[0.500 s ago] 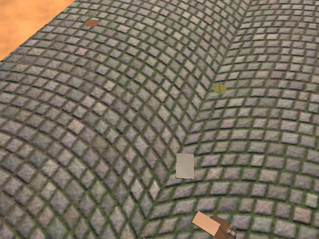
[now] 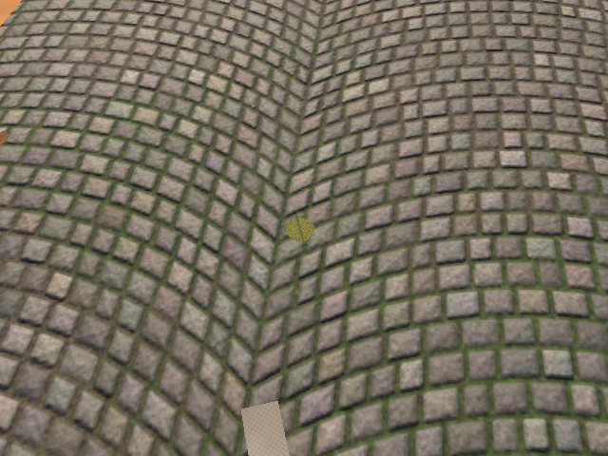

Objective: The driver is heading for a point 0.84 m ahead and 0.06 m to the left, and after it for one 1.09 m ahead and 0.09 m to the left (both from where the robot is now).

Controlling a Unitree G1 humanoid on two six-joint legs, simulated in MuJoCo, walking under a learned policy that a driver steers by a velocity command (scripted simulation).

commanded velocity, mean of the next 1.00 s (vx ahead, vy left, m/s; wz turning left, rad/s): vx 0.50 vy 0.00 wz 0.11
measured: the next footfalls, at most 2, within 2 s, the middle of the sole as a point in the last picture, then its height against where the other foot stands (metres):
left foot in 0.36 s outside the picture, level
right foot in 0.86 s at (359, 349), level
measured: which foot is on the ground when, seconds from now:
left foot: up 0.00-0.34, down 0.36-0.88, up 0.90-1.00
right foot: down 0.00-0.40, up 0.42-0.84, down 0.86-1.00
